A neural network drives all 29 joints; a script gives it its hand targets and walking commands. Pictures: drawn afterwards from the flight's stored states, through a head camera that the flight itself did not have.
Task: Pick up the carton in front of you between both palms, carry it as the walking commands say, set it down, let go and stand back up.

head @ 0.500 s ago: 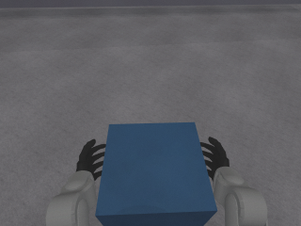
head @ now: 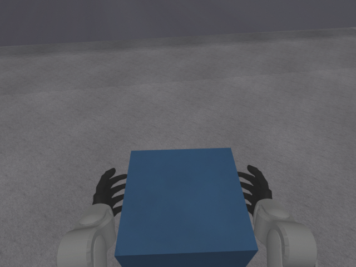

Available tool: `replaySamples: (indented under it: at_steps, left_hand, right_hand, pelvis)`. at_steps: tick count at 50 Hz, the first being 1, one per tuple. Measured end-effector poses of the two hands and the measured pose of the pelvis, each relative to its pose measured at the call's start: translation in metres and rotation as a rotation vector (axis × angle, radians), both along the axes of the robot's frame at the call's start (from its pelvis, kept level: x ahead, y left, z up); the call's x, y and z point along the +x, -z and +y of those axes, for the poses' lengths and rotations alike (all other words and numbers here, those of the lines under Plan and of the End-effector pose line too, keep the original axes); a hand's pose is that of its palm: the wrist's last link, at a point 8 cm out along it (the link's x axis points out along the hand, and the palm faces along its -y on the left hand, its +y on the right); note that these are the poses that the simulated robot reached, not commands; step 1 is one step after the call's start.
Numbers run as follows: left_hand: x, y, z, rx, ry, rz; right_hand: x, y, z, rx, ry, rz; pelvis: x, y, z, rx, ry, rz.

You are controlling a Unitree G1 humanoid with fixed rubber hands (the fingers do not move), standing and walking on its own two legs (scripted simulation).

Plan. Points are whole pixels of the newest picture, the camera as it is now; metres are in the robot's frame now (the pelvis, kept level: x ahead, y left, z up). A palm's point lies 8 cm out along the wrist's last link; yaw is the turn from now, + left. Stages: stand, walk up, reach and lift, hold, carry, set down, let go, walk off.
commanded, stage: carry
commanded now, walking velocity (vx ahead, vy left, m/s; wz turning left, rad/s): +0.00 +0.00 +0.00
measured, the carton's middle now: (183, 221) +0.23 +0.00 +0.01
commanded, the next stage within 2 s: hold in 1.40 s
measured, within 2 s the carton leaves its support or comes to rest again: neither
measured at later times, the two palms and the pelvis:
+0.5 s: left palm (107, 216) +0.22 +0.15 +0.07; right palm (260, 211) +0.22 -0.15 +0.07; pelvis -0.02 +0.00 +0.00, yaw +0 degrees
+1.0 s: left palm (114, 213) +0.24 +0.15 +0.03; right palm (252, 209) +0.24 -0.15 +0.03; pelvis -0.05 +0.00 +0.00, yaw +0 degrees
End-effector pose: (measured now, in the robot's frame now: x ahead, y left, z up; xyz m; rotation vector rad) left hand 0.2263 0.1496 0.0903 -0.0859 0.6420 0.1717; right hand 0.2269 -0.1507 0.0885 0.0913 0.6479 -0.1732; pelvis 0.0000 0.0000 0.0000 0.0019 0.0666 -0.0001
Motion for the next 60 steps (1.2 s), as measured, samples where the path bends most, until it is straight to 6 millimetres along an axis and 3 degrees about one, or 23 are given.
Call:
replaySamples:
  at_steps: [16,29,46,60]
  left_hand:
    - [-0.006,0.005,-0.003,0.005,0.009,0.012]
    - [-0.005,0.023,-0.002,0.051,0.038,0.053]
    - [0.014,0.058,-0.004,0.099,0.084,0.047]
    - [0.022,0.047,-0.002,0.096,0.073,0.006]
  right_hand:
    - [-0.006,0.004,-0.003,-0.014,-0.004,0.013]
    - [-0.005,0.022,-0.002,-0.057,-0.038,0.053]
    - [0.012,0.057,-0.002,-0.110,-0.075,0.048]
    - [0.022,0.045,-0.001,-0.105,-0.074,0.006]
  pelvis:
    - [-0.006,0.000,-0.003,0.001,-0.001,-0.019]
    - [-0.028,-0.003,-0.003,0.000,0.003,-0.032]
    - [-0.046,-0.004,-0.002,-0.002,0.000,-0.032]
    - [-0.044,-0.002,-0.003,-0.003,-0.003,-0.025]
